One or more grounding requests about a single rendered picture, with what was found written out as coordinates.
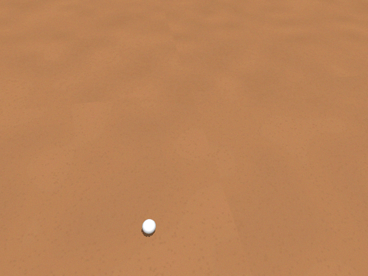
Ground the ball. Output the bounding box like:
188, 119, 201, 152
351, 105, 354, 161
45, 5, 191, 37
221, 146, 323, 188
142, 219, 156, 234

